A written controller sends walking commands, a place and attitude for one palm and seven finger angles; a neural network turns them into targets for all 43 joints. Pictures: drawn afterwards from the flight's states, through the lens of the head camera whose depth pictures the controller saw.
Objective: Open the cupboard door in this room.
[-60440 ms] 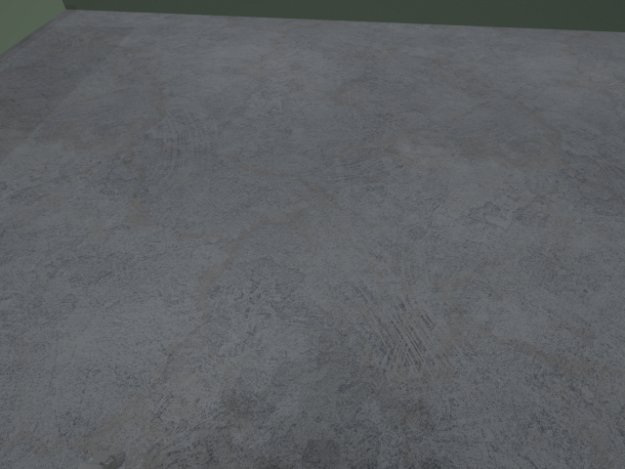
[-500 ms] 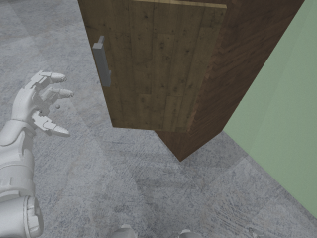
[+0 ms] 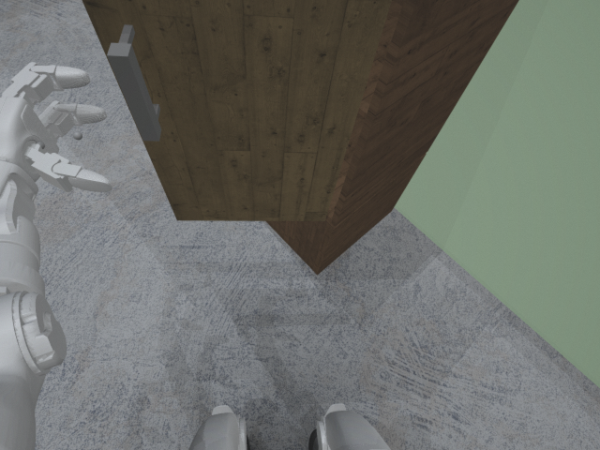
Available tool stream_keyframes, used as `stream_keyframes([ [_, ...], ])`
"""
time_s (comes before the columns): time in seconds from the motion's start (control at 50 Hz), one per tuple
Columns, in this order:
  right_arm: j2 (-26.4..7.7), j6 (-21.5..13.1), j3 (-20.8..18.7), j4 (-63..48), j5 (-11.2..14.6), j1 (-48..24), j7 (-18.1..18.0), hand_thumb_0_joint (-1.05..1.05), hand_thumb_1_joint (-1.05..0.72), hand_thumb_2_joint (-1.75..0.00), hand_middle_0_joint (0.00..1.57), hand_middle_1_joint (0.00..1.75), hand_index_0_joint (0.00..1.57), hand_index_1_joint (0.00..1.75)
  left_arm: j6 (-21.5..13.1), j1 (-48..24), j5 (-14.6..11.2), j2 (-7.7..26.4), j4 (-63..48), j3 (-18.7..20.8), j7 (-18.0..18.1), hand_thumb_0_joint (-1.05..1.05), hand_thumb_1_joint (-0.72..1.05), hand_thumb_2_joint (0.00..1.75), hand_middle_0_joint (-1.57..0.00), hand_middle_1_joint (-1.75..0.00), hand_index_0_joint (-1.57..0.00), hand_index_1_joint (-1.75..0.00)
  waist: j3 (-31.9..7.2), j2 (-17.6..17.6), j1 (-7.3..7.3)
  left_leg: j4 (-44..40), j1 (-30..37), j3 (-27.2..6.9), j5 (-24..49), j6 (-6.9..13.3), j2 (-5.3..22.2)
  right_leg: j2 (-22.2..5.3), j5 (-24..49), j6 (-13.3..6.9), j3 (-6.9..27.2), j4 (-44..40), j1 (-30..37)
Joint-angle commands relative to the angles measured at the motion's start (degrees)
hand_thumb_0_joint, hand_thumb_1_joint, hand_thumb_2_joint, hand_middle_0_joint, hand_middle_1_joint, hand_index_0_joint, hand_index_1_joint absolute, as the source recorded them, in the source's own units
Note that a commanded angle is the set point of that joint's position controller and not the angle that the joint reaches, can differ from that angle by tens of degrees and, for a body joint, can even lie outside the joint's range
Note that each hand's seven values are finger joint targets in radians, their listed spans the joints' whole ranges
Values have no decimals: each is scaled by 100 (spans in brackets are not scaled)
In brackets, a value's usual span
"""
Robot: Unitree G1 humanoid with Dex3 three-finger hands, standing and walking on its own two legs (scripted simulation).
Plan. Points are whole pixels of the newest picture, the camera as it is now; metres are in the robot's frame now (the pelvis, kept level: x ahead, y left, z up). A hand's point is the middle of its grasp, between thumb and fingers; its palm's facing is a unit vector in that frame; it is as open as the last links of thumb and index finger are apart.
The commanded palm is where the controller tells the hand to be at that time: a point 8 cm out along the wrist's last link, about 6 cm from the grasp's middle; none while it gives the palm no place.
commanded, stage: move the hooked fingers beside the handle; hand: left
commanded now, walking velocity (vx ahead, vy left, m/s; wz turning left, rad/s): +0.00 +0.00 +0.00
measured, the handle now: (140, 86) +0.58 +0.19 +0.09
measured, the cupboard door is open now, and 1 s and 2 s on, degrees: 50 50 50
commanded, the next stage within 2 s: slide the fingers in behind the handle in 1.10 s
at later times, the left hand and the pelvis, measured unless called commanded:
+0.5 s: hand (89, 103) +0.55 +0.24 +0.09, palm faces -0.04 -1.00 -0.01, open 14.0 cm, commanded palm +0.52 +0.29 +0.09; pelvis +0.01 +0.01 -0.01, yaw -2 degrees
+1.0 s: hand (85, 115) +0.53 +0.25 +0.09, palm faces -0.04 -1.00 +0.00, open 14.0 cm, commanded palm +0.52 +0.29 +0.09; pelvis +0.01 +0.01 +0.00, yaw -1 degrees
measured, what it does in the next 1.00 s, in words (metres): stands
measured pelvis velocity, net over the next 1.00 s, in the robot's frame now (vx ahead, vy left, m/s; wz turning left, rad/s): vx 0.01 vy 0.01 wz -0.01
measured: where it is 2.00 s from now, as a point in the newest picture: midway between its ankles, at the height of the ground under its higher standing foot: outside the picture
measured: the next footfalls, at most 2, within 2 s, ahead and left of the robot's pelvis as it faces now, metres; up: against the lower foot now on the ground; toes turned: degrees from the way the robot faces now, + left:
none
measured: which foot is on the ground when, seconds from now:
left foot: down 0.00-1.00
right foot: down 0.00-1.00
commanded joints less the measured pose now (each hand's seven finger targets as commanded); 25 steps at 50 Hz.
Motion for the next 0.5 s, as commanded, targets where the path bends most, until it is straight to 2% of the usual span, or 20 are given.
stream_keyframes([
  [0.0,-1068,-47,-374,-317,-21,895,-53,0,-90,-90,20,30,20,30,-262,-2537,-66,1880,-944,328,24,0,-50,30,-30,-120,-30,-120,-2581,646,-32,-478,2085,-347,2233,89,-118,173,1939,-79,101,-558,627],
  [0.08,-1080,32,-345,-329,-37,998,-53,0,-90,-90,20,30,20,30,-209,-2758,52,2036,-786,321,73,0,-50,30,-30,-120,-30,-120,-2494,730,-107,-446,1958,-348,2198,98,-114,185,1910,-76,107,-562,537],
  [0.1,-1078,39,-338,-321,-30,1004,-49,0,-90,-90,20,30,20,30,-181,-2869,83,2004,-706,246,83,0,-50,30,-30,-120,-30,-120,-2394,727,-186,-421,1872,-321,2049,118,-110,189,1811,-58,130,-593,456],
  [0.12,-1098,51,-322,-310,-40,1047,-56,0,-90,-90,20,30,20,30,-171,-3014,117,2128,-669,284,103,0,-50,30,-30,-120,-30,-120,-2366,718,-215,-414,1785,-349,1995,118,-104,184,1749,-62,127,-582,435],
  [0.18,-1127,63,-301,-294,-59,1138,-80,0,-90,-90,20,30,20,30,-196,-3400,179,2421,-646,396,138,0,-50,30,-30,-120,-30,-120,-2567,868,-293,-341,1857,-388,2109,115,-84,197,1791,-61,125,-529,365],
  [0.2,-1108,61,-297,-296,-68,1159,-65,0,-90,-90,20,30,20,30,-195,-3445,221,2283,-651,261,126,0,-50,30,-30,-120,-30,-120,-2703,1012,-308,-302,1938,-383,2180,108,-94,197,1806,-65,127,-512,313],
  [0.22,-1109,62,-293,-266,-77,1185,-61,0,-90,-90,20,30,20,30,-171,-3494,232,2270,-572,240,126,0,-50,30,-30,-120,-30,-120,-2662,1022,-362,-264,1966,-395,2223,108,-72,201,1821,-61,113,-511,213],
  [0.28,-1134,90,-268,-224,-104,1290,-64,0,-90,-90,20,30,20,30,-114,-3728,280,2445,-404,318,134,0,-50,30,-30,-120,-30,-120,-2814,1102,-431,-177,2022,-432,2393,103,-49,217,1898,-55,85,-463,108],
  [0.32,-1148,127,-252,-282,-109,1343,-55,0,-90,-90,20,30,20,30,-9,-3426,328,2564,-243,395,125,0,-50,30,-30,-120,-30,-120,-2764,970,-367,-180,1861,-407,2419,114,-56,221,1957,-55,72,-450,210],
  [0.34,-1136,134,-242,-309,-116,1361,-52,0,-90,-90,20,30,20,30,-2,-3356,313,2533,-234,403,107,0,-50,30,-30,-120,-30,-120,-2866,1019,-338,-160,1906,-401,2556,116,-71,234,2075,-69,63,-402,231],
  [0.36,-1144,156,-242,-328,-129,1374,-44,0,-90,-90,20,30,20,30,-11,-3369,341,2688,-378,479,104,0,-50,30,-30,-120,-30,-120,-2982,1173,-276,-165,1978,-409,2685,88,-53,228,2155,-65,63,-383,273],
  [0.38,-1132,179,-267,-347,-140,1393,-21,0,-90,-90,20,30,20,30,-16,-3251,348,2654,-480,494,88,0,-50,30,-30,-120,-30,-120,-3114,1283,-236,-152,2103,-395,2834,78,-56,235,2256,-71,57,-374,298],
  [0.42,-1121,216,-289,-375,-151,1401,11,0,-90,-90,20,30,20,30,-35,-3169,301,2584,-635,495,62,0,-50,30,-30,-120,-30,-120,-3155,1107,-245,-145,2089,-376,2894,96,-48,259,2400,-54,56,-385,430],
  [0.44,-1129,224,-303,-395,-157,1435,7,0,-90,-90,20,30,20,30,-92,-3096,247,2685,-772,639,57,0,-50,30,-30,-120,-30,-120,-3254,1081,-184,-157,2199,-416,3090,84,-44,275,2506,-88,22,-344,497],
  [0.46,-1126,245,-318,-399,-154,1411,28,0,-90,-90,20,30,20,30,-113,-3110,213,2577,-909,576,28,0,-50,30,-30,-120,-30,-120,-3387,1210,-181,-172,2338,-409,3159,70,-41,277,2542,-73,25,-370,482],
  [0.48,-1120,255,-346,-386,-155,1410,39,0,-90,-90,20,30,20,30,-117,-2995,189,2566,-943,633,17,0,-50,30,-30,-120,-30,-120,-3368,1188,-169,-151,2374,-389,3197,79,-38,284,2595,-70,35,-395,492],
])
